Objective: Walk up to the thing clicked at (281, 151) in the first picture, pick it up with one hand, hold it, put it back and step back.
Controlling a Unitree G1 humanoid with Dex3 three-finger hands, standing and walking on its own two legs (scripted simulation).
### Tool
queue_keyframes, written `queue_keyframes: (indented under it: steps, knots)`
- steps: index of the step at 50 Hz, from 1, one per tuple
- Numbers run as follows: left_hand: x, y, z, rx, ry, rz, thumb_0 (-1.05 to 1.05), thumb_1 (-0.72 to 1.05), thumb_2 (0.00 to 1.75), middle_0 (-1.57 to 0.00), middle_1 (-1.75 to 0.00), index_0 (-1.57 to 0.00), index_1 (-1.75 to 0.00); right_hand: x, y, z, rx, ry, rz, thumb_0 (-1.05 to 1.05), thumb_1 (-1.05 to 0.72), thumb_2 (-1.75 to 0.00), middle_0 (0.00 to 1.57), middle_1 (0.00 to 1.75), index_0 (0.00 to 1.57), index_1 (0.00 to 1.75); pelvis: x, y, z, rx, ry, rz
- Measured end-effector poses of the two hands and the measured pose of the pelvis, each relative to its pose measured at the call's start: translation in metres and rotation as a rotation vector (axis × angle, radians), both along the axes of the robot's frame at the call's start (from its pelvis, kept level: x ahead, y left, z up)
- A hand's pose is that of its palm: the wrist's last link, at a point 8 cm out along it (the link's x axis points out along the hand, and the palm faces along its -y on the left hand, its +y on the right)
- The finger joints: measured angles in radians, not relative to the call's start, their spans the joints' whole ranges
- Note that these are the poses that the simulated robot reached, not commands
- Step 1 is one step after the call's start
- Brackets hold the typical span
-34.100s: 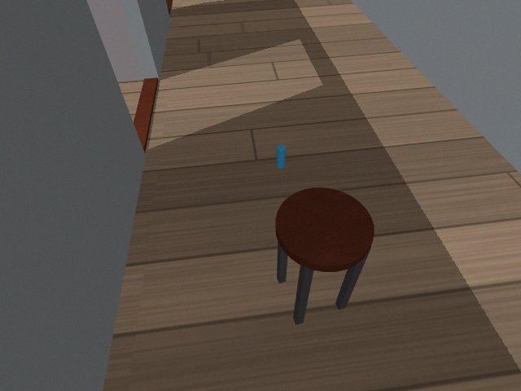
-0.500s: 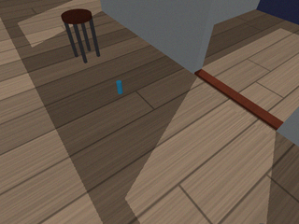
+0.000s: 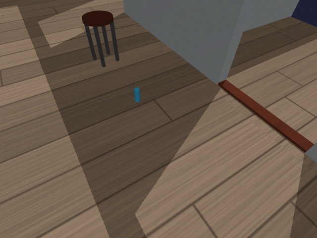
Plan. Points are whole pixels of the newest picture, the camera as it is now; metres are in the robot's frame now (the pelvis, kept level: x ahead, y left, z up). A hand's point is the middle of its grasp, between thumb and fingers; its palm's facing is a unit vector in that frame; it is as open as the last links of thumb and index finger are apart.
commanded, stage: walk up
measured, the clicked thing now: (137, 95) +1.38 +0.19 -0.70
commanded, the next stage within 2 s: stand in 0.32 s
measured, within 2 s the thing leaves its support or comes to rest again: neither
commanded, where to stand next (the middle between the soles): +0.06 -0.03 m, yaw -4 degrees
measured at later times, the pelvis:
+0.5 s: pelvis +0.00 -0.01 +0.01, yaw -1 degrees
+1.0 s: pelvis +0.00 -0.03 +0.01, yaw -2 degrees
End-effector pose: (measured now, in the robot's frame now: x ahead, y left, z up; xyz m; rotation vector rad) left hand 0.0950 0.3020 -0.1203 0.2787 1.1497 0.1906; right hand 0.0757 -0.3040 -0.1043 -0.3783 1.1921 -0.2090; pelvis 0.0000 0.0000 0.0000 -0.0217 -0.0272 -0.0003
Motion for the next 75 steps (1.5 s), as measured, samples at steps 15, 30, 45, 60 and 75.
queue_keyframes:
  steps: [15, 30, 45, 60, 75]
  knots:
    - [-0.006, 0.0, 0.008, 0.01, 0.025, 0.043, 0.0, 0.9, 0.89, -0.2, -0.3, -0.2, -0.3, 0.029, 0.0, 0.006, 0.014, -0.023, 0.031, 0.01, -0.9, -0.9, 0.2, 0.3, 0.2, 0.3, 0.002, -0.005, 0.007, 0.003, -0.001, 0.021]
    - [-0.035, -0.018, 0.01, 0.015, 0.134, 0.03, 0.0, 0.9, 0.89, -0.2, -0.3, -0.2, -0.3, 0.023, 0.0, 0.0, 0.071, -0.01, -0.024, 0.01, -0.9, -0.9, 0.2, 0.3, 0.2, 0.3, 0.003, -0.014, 0.014, 0.016, -0.01, -0.022]
    - [-0.023, -0.04, 0.01, -0.001, 0.107, -0.005, 0.0, 0.9, 0.89, -0.2, -0.3, -0.2, -0.3, -0.013, -0.003, -0.008, 0.099, 0.049, -0.075, 0.01, -0.9, -0.9, 0.2, 0.3, 0.2, 0.3, 0.003, -0.024, 0.015, 0.019, -0.015, -0.034]
    - [-0.019, -0.045, 0.01, 0.0, 0.113, -0.014, 0.0, 0.9, 0.89, -0.2, -0.3, -0.2, -0.3, -0.03, -0.012, -0.01, 0.089, 0.089, -0.094, 0.01, -0.9, -0.9, 0.2, 0.3, 0.2, 0.3, 0.005, -0.029, 0.015, 0.02, -0.009, -0.041]
    - [-0.008, -0.039, 0.016, 0.028, 0.096, -0.021, 0.0, 0.9, 0.89, -0.2, -0.3, -0.2, -0.3, -0.005, -0.023, -0.004, 0.069, 0.039, -0.067, 0.01, -0.9, -0.9, 0.2, 0.3, 0.2, 0.3, 0.011, -0.033, 0.015, 0.02, -0.005, -0.047]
